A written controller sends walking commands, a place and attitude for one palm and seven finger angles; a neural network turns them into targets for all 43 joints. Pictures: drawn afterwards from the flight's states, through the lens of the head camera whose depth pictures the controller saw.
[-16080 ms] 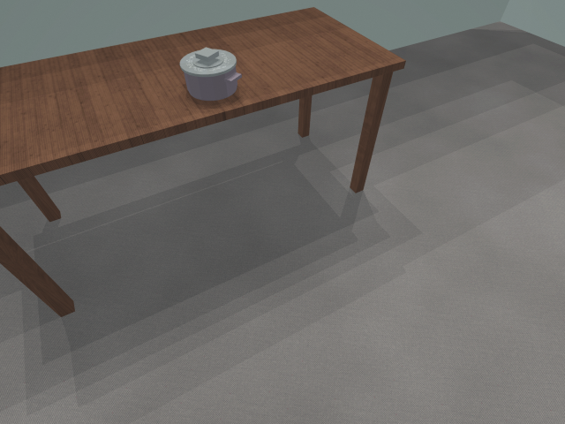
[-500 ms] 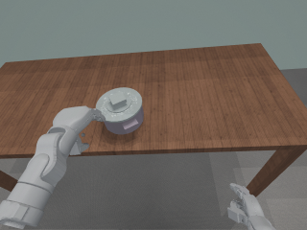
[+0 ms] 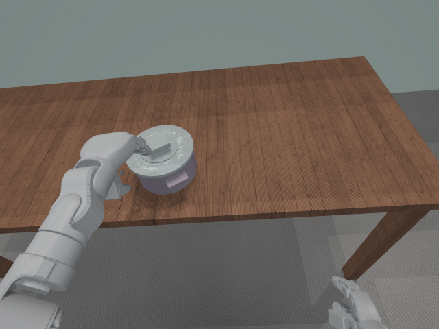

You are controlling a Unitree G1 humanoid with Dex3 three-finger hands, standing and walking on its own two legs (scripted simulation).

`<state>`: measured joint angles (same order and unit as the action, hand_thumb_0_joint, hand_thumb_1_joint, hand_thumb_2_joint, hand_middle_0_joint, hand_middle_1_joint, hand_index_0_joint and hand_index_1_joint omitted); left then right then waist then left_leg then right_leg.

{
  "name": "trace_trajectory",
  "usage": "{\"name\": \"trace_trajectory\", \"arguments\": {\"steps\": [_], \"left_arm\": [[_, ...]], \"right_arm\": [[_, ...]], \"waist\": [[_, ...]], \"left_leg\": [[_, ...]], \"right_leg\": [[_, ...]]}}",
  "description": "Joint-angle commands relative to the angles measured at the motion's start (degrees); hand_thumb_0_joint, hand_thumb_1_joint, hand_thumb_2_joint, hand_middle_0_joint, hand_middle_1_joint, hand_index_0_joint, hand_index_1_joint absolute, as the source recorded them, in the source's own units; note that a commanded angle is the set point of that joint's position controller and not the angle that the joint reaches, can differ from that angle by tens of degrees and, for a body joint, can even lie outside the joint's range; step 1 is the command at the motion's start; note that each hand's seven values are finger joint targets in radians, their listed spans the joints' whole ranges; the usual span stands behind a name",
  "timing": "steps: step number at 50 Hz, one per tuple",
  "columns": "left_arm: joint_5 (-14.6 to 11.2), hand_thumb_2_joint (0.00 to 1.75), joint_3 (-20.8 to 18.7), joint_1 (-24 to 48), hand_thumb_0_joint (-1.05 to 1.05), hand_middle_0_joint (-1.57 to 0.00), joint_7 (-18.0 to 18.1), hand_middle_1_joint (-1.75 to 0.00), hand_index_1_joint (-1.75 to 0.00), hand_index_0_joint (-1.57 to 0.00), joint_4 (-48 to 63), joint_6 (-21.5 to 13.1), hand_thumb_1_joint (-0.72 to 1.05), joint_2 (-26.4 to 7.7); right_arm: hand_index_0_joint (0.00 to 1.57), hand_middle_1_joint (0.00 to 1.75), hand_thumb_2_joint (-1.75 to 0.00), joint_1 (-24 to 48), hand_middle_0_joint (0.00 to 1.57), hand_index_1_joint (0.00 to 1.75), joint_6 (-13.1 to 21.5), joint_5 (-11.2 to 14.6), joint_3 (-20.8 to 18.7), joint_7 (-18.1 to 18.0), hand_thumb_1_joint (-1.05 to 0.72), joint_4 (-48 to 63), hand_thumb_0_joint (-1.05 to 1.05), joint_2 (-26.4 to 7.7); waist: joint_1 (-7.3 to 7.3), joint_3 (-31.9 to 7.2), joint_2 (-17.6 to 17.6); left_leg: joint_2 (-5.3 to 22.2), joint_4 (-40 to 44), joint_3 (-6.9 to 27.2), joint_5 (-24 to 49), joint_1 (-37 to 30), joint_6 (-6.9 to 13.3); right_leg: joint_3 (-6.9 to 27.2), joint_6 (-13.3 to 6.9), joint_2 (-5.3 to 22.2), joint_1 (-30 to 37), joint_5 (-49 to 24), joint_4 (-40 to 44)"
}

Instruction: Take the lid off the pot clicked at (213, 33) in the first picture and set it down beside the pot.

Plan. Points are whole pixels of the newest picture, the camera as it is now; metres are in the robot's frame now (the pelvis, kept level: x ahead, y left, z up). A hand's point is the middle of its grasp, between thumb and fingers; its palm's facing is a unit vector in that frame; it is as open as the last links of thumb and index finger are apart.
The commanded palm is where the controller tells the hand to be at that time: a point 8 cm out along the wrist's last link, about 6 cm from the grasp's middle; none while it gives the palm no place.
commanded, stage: move the open hand above the knob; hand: left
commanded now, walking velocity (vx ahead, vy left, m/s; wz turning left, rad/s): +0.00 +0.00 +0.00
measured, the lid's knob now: (157, 143) +0.51 +0.20 +0.02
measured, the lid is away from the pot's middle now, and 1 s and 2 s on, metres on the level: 0.00 0.00 0.00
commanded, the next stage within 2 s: lower the open fingers around the knob in 1.50 s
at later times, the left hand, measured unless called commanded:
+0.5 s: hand (139, 147) +0.43 +0.19 +0.09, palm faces -0.30 -0.06 -0.95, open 10.2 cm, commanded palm +0.44 +0.19 +0.15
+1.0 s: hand (156, 129) +0.49 +0.17 +0.09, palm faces -0.33 -0.07 -0.94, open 10.2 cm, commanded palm +0.48 +0.19 +0.15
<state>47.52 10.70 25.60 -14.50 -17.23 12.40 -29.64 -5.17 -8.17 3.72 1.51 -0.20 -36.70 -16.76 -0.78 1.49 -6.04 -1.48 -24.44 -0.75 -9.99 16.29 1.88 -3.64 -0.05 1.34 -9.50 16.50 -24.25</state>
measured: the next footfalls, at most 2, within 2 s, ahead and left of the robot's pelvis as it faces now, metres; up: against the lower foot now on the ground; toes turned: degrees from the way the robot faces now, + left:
none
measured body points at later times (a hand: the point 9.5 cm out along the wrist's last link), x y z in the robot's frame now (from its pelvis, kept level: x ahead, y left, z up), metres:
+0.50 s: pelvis +0.00 +0.00 +0.00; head +0.04 -0.03 +0.44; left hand +0.44 +0.20 +0.14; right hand +0.13 -0.25 -0.14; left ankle +0.03 +0.10 -0.74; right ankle -0.04 -0.12 -0.74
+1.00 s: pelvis +0.01 +0.01 +0.00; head +0.07 -0.03 +0.44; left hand +0.50 +0.17 +0.14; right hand +0.08 -0.27 -0.15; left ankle +0.03 +0.10 -0.74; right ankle -0.04 -0.12 -0.74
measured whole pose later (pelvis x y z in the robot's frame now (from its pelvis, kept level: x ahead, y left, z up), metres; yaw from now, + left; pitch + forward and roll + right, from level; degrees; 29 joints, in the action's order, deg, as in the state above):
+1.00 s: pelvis +0.01 +0.01 +0.00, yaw -2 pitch +8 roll +0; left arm 51.4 10.6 52.8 -13.4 -51.6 9.5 -26.5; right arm -13.0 -9.7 4.1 -0.5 -0.2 -40.0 -17.2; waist 4.6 -1.8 -4.6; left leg -1.0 -27.0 -2.7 -12.0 23.4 2.4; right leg -1.5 0.4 1.1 -17.1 17.5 -26.4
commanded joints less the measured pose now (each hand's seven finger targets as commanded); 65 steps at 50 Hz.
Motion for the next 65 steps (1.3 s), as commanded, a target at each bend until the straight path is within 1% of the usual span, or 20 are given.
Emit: {"name": "trace_trajectory", "arguments": {"steps": [1,5,10,14,18,21,25,26,29,31,37,42,45,49,51,55,59,61,63,65], "left_arm": [[1.31,1.37,-8.87,25.58,0.0,-0.81,1.52,-0.08,-0.08,-0.81,8.33,-0.21,-0.29,-15.55],[1.37,1.37,-9.61,26.71,0.0,-0.81,1.94,-0.08,-0.08,-0.81,7.29,-1.29,-0.29,-16.14],[1.54,1.37,-3.75,29.1,0.0,-0.81,2.14,-0.08,-0.08,-0.81,-2.81,0.17,-0.29,-9.71],[2.09,1.37,-4.74,37.85,0.0,-0.81,2.26,-0.08,-0.08,-0.81,2.11,-0.2,-0.29,-12.28],[2.55,1.37,-6.48,40.74,0.0,-0.81,2.44,-0.08,-0.08,-0.81,-7.48,-0.77,-0.29,-14.85],[2.8,1.37,-2.31,44.53,0.0,-0.81,2.24,-0.08,-0.08,-0.81,-12.97,-0.54,-0.29,-9.51],[2.89,1.37,-1.91,48.89,0.0,-0.81,2.23,-0.08,-0.08,-0.81,-10.76,-1.73,-0.29,-9.04],[2.82,1.37,-3.59,48.22,0.0,-0.81,2.23,-0.08,-0.08,-0.81,-11.42,-2.05,-0.29,-10.34],[3.35,1.37,-3.78,48.21,0.0,-0.81,2.45,-0.08,-0.08,-0.81,-21.38,-1.91,-0.29,-10.95],[3.77,1.37,-4.71,51.42,0.0,-0.81,2.78,-0.08,-0.08,-0.81,-23.28,-1.98,-0.29,-12.23],[4.52,1.37,-4.63,56.44,0.0,-0.81,3.52,-0.08,-0.08,-0.81,-19.71,-3.17,-0.29,-11.98],[4.18,1.37,-4.48,49.62,0.0,-0.81,3.75,-0.08,-0.08,-0.81,-31.79,-1.79,-0.29,-10.75],[4.36,1.37,-2.56,55.88,0.0,-0.81,3.42,-0.08,-0.08,-0.81,-25.74,-1.9,-0.29,-9.51],[4.82,1.37,-6.24,58.16,0.0,-0.81,3.37,-0.08,-0.08,-0.81,-20.67,-3.76,-0.29,-14.64],[4.75,1.37,-8.46,54.38,0.0,-0.81,3.77,-0.08,-0.08,-0.81,-24.47,-4.01,-0.29,-16.92],[4.95,1.37,-3.16,54.03,0.0,-0.81,3.98,-0.08,-0.08,-0.81,-29.57,-2.22,-0.29,-11.28],[4.1,1.37,-2.67,58.39,0.0,-0.81,2.51,-0.08,-0.08,-0.81,-24.63,-2.78,-0.29,-11.14],[3.76,1.37,-4.85,59.44,0.0,-0.81,1.8,-0.08,-0.08,-0.81,-22.36,-3.86,-0.29,-13.85],[4.09,1.37,-4.77,58.84,0.0,-0.81,1.6,-0.08,-0.08,-0.81,-24.59,-4.42,-0.29,-14.49],[4.18,1.37,-2.32,58.78,0.0,-0.81,1.63,-0.08,-0.08,-0.81,-26.96,-4.47,-0.29,-11.57]], "right_arm": [[0.2,0.3,-0.9,5.91,0.2,0.3,1.92,0.03,-2.24,-0.14,-0.9,7.85,0.0,-6.39],[0.2,0.3,-0.9,4.81,0.2,0.3,2.08,-0.12,-2.14,-0.21,-0.9,7.87,0.0,-5.88],[0.2,0.3,-0.9,3.62,0.2,0.3,0.82,0.68,-2.01,0.43,-0.9,6.64,0.0,-6.19],[0.2,0.3,-0.9,3.58,0.2,0.3,1.1,0.33,-2.53,0.27,-0.9,7.44,0.0,-6.34],[0.2,0.3,-0.9,1.06,0.2,0.3,0.8,0.68,-2.24,-0.74,-0.9,5.28,0.0,-6.68],[0.2,0.3,-0.9,0.13,0.2,0.3,0.47,1.03,-2.58,-0.58,-0.9,4.12,0.0,-6.74],[0.2,0.3,-0.9,-1.01,0.2,0.3,0.92,0.43,-3.18,-0.11,-0.9,4.56,0.0,-6.68],[0.2,0.3,-0.9,-1.63,0.2,0.3,0.98,0.32,-3.3,-0.14,-0.9,4.54,0.0,-6.88],[0.2,0.3,-0.9,-3.16,0.2,0.3,0.24,0.78,-2.95,-0.38,-0.9,2.98,0.0,-7.14],[0.2,0.3,-0.9,-3.72,0.2,0.3,-0.01,0.92,-3.03,-0.47,-0.9,2.28,0.0,-7.59],[0.2,0.3,-0.9,-5.56,0.2,0.3,0.49,0.04,-3.87,-0.3,-0.9,2.76,0.0,-7.41],[0.2,0.3,-0.9,-7.13,0.2,0.3,-0.12,0.58,-3.72,0.06,-0.9,1.58,0.0,-7.94],[0.2,0.3,-0.9,-6.3,0.2,0.3,-0.07,0.4,-4.14,0.24,-0.9,2.44,0.0,-7.7],[0.2,0.3,-0.9,-6.88,0.2,0.3,0.23,0.11,-4.36,-0.37,-0.9,2.95,0.0,-7.64],[0.2,0.3,-0.9,-6.94,0.2,0.3,0.06,0.46,-4.02,-0.7,-0.9,2.78,0.0,-7.7],[0.2,0.3,-0.9,-7.1,0.2,0.3,-0.13,0.82,-3.92,-0.4,-0.9,2.01,0.0,-7.64],[0.2,0.3,-0.9,-7.28,0.2,0.3,-0.04,0.59,-4.18,-0.36,-0.9,2.43,0.0,-7.78],[0.2,0.3,-0.9,-7.27,0.2,0.3,0.26,0.51,-4.34,-0.72,-0.9,2.71,0.0,-7.82],[0.2,0.3,-0.9,-7.87,0.2,0.3,0.09,0.57,-4.11,-1.06,-0.9,2.14,0.0,-7.88],[0.2,0.3,-0.9,-8.17,0.2,0.3,0.22,0.87,-3.95,-1.19,-0.9,1.48,0.0,-7.8]], "waist": [[1.02,-20.57,6.22],[0.6,-23.31,4.97],[1.92,-16.48,6.33],[2.11,-24.71,3.18],[3.02,-22.31,7.33],[3.91,-19.97,5.85],[3.98,-27.29,2.39],[3.78,-28.35,4.62],[4.38,-23.08,9.07],[4.35,-22.21,9.82],[4.61,-30.9,3.1],[4.86,-24.69,9.68],[5.18,-27.83,6.54],[5.09,-32.65,4.86],[4.48,-29.59,7.9],[5.57,-23.7,5.93],[6.29,-28.91,4.69],[6.0,-30.73,5.6],[6.37,-29.63,5.92],[6.81,-26.15,6.52]], "left_leg": [[-1.17,-0.67,2.31,15.01,-13.57,1.96],[-1.03,-1.23,2.57,18.7,-15.16,1.92],[-0.81,-0.01,2.14,12.47,-10.71,1.4],[-1.19,-1.44,2.76,15.93,-15.47,1.92],[-1.13,-1.24,2.28,13.23,-12.43,2.16],[-0.96,-0.92,2.17,11.2,-11.93,1.95],[-0.89,-2.61,3.11,16.99,-17.51,1.91],[-0.77,-3.0,3.31,18.32,-17.07,2.07],[-0.92,-2.51,2.07,15.24,-11.78,2.28],[-0.8,-2.23,1.69,14.35,-9.71,2.32],[-0.73,-4.63,2.34,23.68,-16.61,2.37],[-0.53,-4.08,0.89,20.05,-10.07,2.31],[-0.64,-4.39,0.91,20.43,-12.58,2.55],[-0.69,-5.28,1.74,24.76,-16.61,2.99],[-0.55,-4.78,1.07,23.64,-12.75,3.04],[-0.4,-3.81,0.36,18.29,-10.63,2.56],[-0.76,-4.88,1.16,21.25,-14.77,2.89],[-0.62,-5.4,1.25,22.57,-15.3,3.16],[-0.65,-4.94,1.29,21.13,-15.15,3.09],[-0.33,-4.3,1.23,18.78,-13.79,2.92]], "right_leg": [[2.02,-1.7,-2.09,-0.06,-20.83,1.67],[1.68,-1.66,-1.98,0.66,-23.12,0.78],[0.69,-1.69,-2.15,-4.05,-17.1,1.53],[1.38,-1.96,-2.12,-2.25,-19.63,0.65],[1.39,-1.71,-2.31,-3.12,-18.37,1.13],[0.76,-1.99,-2.46,-6.95,-14.88,1.28],[0.8,-2.21,-2.43,-6.59,-18.28,0.11],[0.93,-2.21,-2.59,-5.63,-19.58,0.03],[0.89,-1.72,-2.58,-6.26,-19.42,0.21],[0.99,-1.82,-2.47,-6.4,-19.66,0.01],[1.33,-1.98,-2.6,-6.11,-25.49,-1.23],[1.03,-1.44,-2.91,-6.96,-24.84,-0.92],[1.35,-1.56,-2.58,-6.7,-25.31,-0.97],[1.86,-1.54,-2.69,-5.4,-27.85,-0.98],[1.89,-1.55,-2.6,-4.43,-28.09,-0.94],[1.21,-1.55,-2.86,-8.48,-23.41,-0.31],[1.69,-1.53,-2.79,-7.46,-25.58,-0.27],[1.95,-1.55,-2.63,-6.4,-26.7,-0.37],[1.65,-1.4,-2.77,-7.14,-25.17,-0.19],[1.07,-1.44,-2.96,-9.65,-22.25,0.05]]}}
